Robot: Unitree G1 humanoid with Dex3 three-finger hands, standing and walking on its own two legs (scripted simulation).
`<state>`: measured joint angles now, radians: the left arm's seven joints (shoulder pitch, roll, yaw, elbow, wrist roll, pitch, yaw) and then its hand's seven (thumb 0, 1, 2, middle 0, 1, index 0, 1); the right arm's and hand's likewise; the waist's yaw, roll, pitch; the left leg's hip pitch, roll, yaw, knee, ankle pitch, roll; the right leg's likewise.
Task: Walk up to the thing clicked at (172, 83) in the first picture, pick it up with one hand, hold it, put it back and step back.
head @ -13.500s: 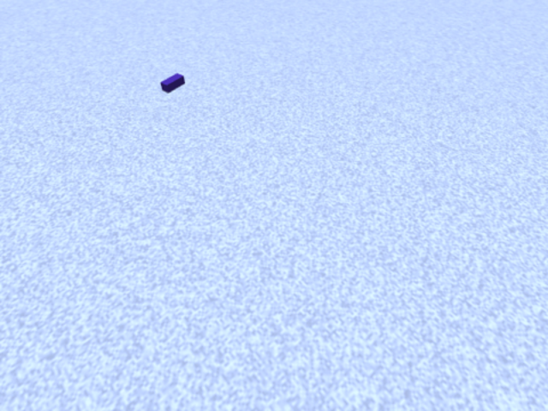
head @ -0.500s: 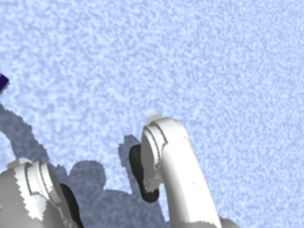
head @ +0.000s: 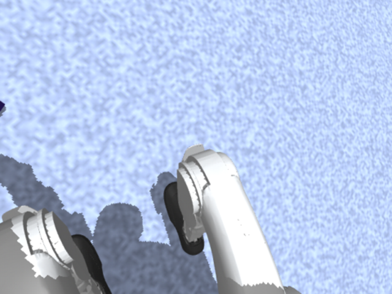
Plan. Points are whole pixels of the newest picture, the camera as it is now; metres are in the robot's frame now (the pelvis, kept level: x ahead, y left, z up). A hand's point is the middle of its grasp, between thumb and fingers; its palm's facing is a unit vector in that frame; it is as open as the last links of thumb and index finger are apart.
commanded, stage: rest palm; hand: left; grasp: from above
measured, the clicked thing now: out of the picture +0.50 +0.31 -0.30
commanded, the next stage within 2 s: close in 1.12 s
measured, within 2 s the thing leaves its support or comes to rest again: neither
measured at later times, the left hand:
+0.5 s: hand out of the picture +0.49 +0.30 -0.23, palm faces -0.26 -0.35 -0.90, open 14.2 cm
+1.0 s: hand out of the picture +0.50 +0.30 -0.25, palm faces -0.27 -0.35 -0.90, open 14.1 cm
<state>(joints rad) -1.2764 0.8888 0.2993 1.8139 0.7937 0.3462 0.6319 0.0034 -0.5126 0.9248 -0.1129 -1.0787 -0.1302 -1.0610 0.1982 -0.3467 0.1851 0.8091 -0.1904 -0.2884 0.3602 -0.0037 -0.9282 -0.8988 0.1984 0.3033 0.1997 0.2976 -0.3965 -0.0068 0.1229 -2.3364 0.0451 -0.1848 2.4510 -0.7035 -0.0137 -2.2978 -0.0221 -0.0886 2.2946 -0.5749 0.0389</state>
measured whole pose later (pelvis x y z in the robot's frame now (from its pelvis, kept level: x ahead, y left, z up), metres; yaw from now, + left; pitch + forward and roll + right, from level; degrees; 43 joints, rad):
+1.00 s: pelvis +0.00 +0.01 +0.00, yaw -4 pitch +30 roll -15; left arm -1.34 1.06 0.26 1.86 0.89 0.24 0.69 0.00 -0.55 0.98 -0.12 -1.02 -0.11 -1.03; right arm 0.17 -0.38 0.33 0.70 -0.23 -0.35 0.37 0.00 -0.93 -0.91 0.20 0.30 0.20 0.30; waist -0.49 -0.12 0.25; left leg -2.32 0.04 -0.26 2.50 -0.73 0.00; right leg -2.23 -0.01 -0.15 2.28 -0.59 0.06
